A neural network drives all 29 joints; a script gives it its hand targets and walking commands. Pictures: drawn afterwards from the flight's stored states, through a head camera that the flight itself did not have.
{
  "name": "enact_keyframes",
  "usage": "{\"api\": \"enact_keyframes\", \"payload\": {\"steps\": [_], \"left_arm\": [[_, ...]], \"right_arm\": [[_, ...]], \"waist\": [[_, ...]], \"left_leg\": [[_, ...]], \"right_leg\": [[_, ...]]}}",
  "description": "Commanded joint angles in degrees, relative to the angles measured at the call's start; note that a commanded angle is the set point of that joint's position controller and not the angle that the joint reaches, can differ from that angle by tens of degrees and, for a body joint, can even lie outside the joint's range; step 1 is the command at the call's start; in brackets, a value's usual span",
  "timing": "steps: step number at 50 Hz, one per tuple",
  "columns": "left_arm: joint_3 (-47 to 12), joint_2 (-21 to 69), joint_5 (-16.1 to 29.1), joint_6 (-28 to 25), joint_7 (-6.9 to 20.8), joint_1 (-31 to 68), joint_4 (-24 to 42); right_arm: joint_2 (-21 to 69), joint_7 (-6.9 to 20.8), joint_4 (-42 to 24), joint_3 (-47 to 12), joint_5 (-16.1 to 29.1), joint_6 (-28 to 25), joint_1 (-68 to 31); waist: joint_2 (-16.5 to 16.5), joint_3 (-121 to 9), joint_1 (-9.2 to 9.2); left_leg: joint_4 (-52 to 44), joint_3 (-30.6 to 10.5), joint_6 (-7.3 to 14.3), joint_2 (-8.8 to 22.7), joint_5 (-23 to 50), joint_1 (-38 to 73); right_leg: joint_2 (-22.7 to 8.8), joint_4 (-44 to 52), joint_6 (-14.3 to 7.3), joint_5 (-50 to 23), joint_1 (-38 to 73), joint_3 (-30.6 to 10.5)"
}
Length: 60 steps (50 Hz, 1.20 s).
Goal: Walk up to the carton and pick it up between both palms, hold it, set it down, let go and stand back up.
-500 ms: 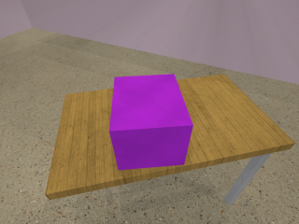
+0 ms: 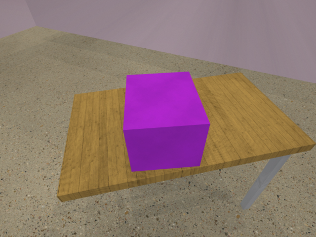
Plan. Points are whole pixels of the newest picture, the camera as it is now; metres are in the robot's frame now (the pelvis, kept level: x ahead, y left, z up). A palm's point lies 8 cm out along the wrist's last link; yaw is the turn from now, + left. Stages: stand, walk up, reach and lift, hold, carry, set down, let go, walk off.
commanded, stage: stand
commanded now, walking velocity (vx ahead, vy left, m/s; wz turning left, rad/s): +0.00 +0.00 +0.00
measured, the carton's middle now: (161, 118) +0.53 +0.00 +0.01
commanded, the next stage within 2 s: none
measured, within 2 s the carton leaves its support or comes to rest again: neither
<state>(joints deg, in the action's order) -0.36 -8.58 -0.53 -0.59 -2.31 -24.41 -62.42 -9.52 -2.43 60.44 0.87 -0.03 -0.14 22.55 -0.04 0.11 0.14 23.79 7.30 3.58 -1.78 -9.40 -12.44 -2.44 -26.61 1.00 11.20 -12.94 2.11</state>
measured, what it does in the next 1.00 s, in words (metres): stands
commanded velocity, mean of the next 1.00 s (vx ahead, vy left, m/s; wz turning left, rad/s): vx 0.00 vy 0.00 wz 0.00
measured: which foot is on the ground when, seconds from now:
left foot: down 0.00-1.00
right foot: down 0.00-1.00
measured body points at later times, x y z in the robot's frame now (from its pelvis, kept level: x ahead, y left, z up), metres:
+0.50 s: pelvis +0.02 -0.01 +0.00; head +0.01 -0.01 +0.45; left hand -0.02 +0.20 -0.16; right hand +0.00 -0.22 -0.16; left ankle +0.05 +0.07 -0.74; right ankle +0.04 -0.13 -0.74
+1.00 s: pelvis +0.04 -0.02 +0.00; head +0.04 -0.02 +0.45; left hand -0.01 +0.17 -0.16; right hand +0.00 -0.21 -0.16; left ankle +0.05 +0.07 -0.74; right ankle +0.04 -0.13 -0.74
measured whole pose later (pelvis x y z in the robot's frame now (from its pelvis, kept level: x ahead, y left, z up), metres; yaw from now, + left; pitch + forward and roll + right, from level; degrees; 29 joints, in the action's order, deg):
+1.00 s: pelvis +0.04 -0.02 +0.00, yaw +0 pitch -1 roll +0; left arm -1.2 -3.3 -0.6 -0.9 -2.5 -19.5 -69.7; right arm -5.5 -1.9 67.3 -0.5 -0.7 -0.7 20.2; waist -0.6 0.7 -0.2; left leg 23.2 6.1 2.5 -0.7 -12.1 -10.1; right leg -1.1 -24.9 -0.5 13.8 -9.8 3.1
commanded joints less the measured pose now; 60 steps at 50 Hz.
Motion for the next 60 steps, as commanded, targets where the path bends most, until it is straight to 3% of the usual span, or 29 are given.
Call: {"api": "enact_keyframes", "payload": {"steps": [1,18,19,20,21,22,24,26,27,28,29,30,32,33,36,38,42,44,50,52,53,57,59,60], "left_arm": [[1.18,-5.76,0.0,-0.54,-0.3,-5.66,1.33],[1.06,-5.48,0.25,-0.72,-0.44,-5.05,1.72],[-0.07,-0.94,-0.09,0.07,0.13,-3.64,0.14],[-0.16,-0.1,-0.3,0.27,0.32,-4.39,-0.76],[-0.48,0.16,-0.61,0.18,0.41,-4.33,-0.97],[-0.47,0.06,-0.32,0.06,0.41,-4.93,-1.56],[-0.41,-0.47,-0.29,-0.28,0.13,-4.74,-2.6],[0.01,-2.32,-0.29,-0.73,0.1,-2.56,-3.1],[-0.1,-1.99,-0.35,-0.98,0.09,-3.2,-3.5],[-0.09,-1.0,-0.18,-1.02,0.01,-2.78,-3.86],[-0.41,-0.26,-0.07,-1.1,0.05,-2.53,-4.14],[-0.34,-0.36,-0.17,-1.13,-0.15,-1.76,-4.1],[-0.02,-1.69,-0.14,-0.61,-0.14,-1.85,-4.94],[-0.25,-0.06,-0.21,-0.56,-0.07,-1.78,-4.94],[-0.22,1.1,-0.1,-0.95,-0.15,-1.62,-5.55],[-0.09,0.66,0.01,-1.08,-0.28,-1.48,-6.15],[-0.28,1.45,0.14,-0.68,-0.47,-1.54,-6.78],[-0.62,1.53,-0.08,-0.57,-0.34,-1.29,-7.37],[-0.26,1.56,-0.02,-0.54,-0.35,-1.34,-7.34],[-0.14,0.36,0.03,-0.61,-0.3,-0.27,-7.05],[-0.14,0.0,-0.04,-1.02,-0.44,-0.56,-6.93],[-0.61,1.95,-0.12,-0.86,-0.44,-0.22,-7.4],[-0.7,1.26,-0.02,-0.75,-0.49,0.13,-7.35],[-0.41,0.29,-0.31,-0.96,-0.5,-0.57,-7.21]], "right_arm": [[-6.93,-0.3,-1.93,1.37,-0.04,-0.51,4.58],[-5.81,-0.34,-2.33,1.0,0.03,-0.84,4.06],[-1.06,0.79,-1.0,-0.26,-0.85,-0.19,2.97],[-1.65,1.0,-1.37,-0.38,-0.98,-0.05,2.01],[-2.9,0.91,-0.96,0.09,-0.97,-0.03,2.36],[-3.43,1.02,-0.7,-0.14,-0.88,-0.29,2.77],[-3.07,0.7,0.32,0.12,-0.59,-0.55,3.36],[-1.51,0.86,1.41,-0.41,-0.66,-0.64,3.53],[-2.12,0.85,2.24,-0.09,-0.56,-0.7,3.5],[-2.12,0.82,2.27,-0.1,-0.89,-0.8,3.02],[-0.42,0.67,2.81,-0.52,-0.9,-0.82,3.25],[-0.43,0.65,3.42,-0.14,-0.54,-0.7,3.85],[-0.81,0.75,4.22,-0.3,-0.77,-0.52,4.17],[-0.76,0.69,4.26,-0.26,-0.7,-0.64,3.9],[-0.54,0.57,5.28,-0.41,-0.66,-1.18,3.36],[0.35,0.56,5.49,-0.77,-0.74,-1.12,2.66],[0.11,0.36,6.05,-0.92,-0.68,-1.04,3.24],[-0.09,0.25,6.64,-1.04,-0.76,-1.03,3.32],[0.93,0.3,6.45,-0.98,-0.82,-0.89,3.78],[0.82,0.18,7.03,-1.24,-0.71,-0.92,3.57],[1.7,0.14,6.98,-1.31,-0.93,-1.06,3.49],[0.23,-0.03,7.14,-0.87,-0.78,-0.82,2.93],[0.62,0.07,7.64,-1.03,-0.89,-0.59,3.86],[-0.45,-0.04,7.33,-0.59,-0.76,-0.79,2.85]], "waist": [[0.27,9.01,-0.16],[0.75,7.69,-0.21],[-2.41,6.81,-0.33],[-1.05,7.67,0.45],[-1.59,6.31,0.39],[0.02,5.32,0.1],[-1.43,5.42,-0.25],[0.88,5.14,-0.6],[2.75,3.78,-0.23],[1.78,3.61,-0.98],[0.81,6.03,-0.39],[-0.56,4.75,-0.88],[2.16,7.38,-0.75],[2.72,6.96,-0.68],[-0.4,5.61,-0.21],[2.13,6.91,-0.24],[-0.99,6.71,-0.05],[0.98,6.86,-0.17],[1.74,6.31,-0.22],[-1.11,5.98,-0.26],[-0.64,5.8,-0.48],[2.11,6.64,-0.81],[1.3,6.95,-1.24],[0.47,5.83,-0.5]], "left_leg": [[-10.9,-12.66,-2.82,9.2,-20.76,-6.42],[-8.65,-11.61,-2.84,8.93,-13.73,-3.85],[-10.8,-13.17,-0.79,8.58,-14.46,-4.95],[-10.83,-13.71,-0.07,9.08,-15.02,-5.3],[-11.47,-13.93,-0.05,9.37,-13.62,-3.93],[-11.7,-14.64,0.12,10.27,-13.13,-3.92],[-11.26,-13.11,-0.13,9.44,-8.86,-1.26],[-9.82,-12.87,0.32,8.53,-6.27,-1.63],[-8.37,-10.68,0.28,8.34,-3.77,0.95],[-7.65,-10.83,0.1,8.31,-3.03,2.88],[-7.34,-10.28,0.16,8.1,-1.99,1.94],[-7.22,-10.73,0.25,8.09,-4.46,0.06],[-7.81,-10.8,0.13,8.11,-6.19,-1.77],[-7.61,-10.92,0.11,8.27,-5.36,-1.23],[-7.51,-10.84,0.08,8.27,-3.07,-0.2],[-6.54,-10.08,-0.02,7.62,-0.68,-0.18],[-7.08,-10.48,-0.07,7.54,-2.58,-1.9],[-6.52,-10.15,-0.21,7.64,-2.03,-0.46],[-6.88,-10.55,-0.14,7.69,-4.07,0.55],[-6.34,-10.02,-0.52,7.55,-0.81,1.56],[-5.56,-9.28,-0.54,7.57,1.76,3.7],[-5.74,-9.97,-0.13,8.21,0.08,2.37],[-6.17,-10.22,-0.1,8.26,-0.03,0.87],[-5.84,-9.82,-0.15,7.92,0.51,2.86]], "right_leg": [[-2.48,6.71,-0.53,12.18,-5.02,-5.27],[-3.37,6.79,-1.02,8.13,-4.69,-6.05],[-1.85,6.5,-2.36,3.54,-5.07,-5.16],[-1.92,6.46,-2.97,3.68,-4.37,-4.63],[-1.97,5.8,-2.93,1.28,-3.47,-4.21],[-2.19,5.36,-2.87,0.63,-2.12,-4.29],[-2.62,5.99,-2.66,-1.72,-2.68,-4.72],[-2.87,6.81,-2.96,-1.39,-1.42,-5.34],[-3.17,7.37,-2.88,-1.9,-2.61,-5.67],[-3.07,7.68,-3.02,-1.5,-3.86,-5.75],[-3.49,8.12,-3.61,-1.57,-4.63,-5.99],[-3.42,8.84,-3.31,-1.02,-2.42,-6.41],[-2.8,8.3,-3.41,1.55,-3.22,-5.79],[-3.07,8.13,-3.36,1.07,-2.7,-5.5],[-2.95,7.52,-3.27,-1.66,-0.89,-5.64],[-3.19,7.88,-3.45,-2.19,-1.28,-5.52],[-2.63,7.79,-3.21,-1.34,0.6,-5.44],[-2.9,8.11,-3.22,-1.39,-0.36,-5.51],[-2.68,7.94,-3.17,0.54,-1.68,-5.36],[-2.97,8.08,-3.39,-1.66,-1.09,-5.48],[-3.36,8.3,-3.51,-2.84,-1.67,-6.34],[-2.96,8.6,-3.37,-2.92,-1.36,-5.45],[-3.42,8.76,-3.77,-1.62,-0.68,-5.57],[-3.24,8.67,-3.61,-2.67,-0.25,-5.68]]}}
